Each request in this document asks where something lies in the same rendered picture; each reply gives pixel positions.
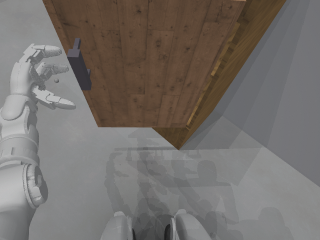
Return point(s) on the left robot upper arm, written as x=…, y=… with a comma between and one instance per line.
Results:
x=22, y=190

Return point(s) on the handle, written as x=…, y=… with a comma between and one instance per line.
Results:
x=78, y=66

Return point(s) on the left robot shin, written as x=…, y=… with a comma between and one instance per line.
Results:
x=119, y=213

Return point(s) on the left robot forearm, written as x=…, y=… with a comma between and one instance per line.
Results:
x=19, y=138

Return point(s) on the left robot thigh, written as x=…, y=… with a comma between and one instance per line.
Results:
x=118, y=228

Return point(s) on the robot left hand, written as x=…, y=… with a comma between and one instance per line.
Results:
x=24, y=78

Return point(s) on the cupboard door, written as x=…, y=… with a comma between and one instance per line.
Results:
x=150, y=60

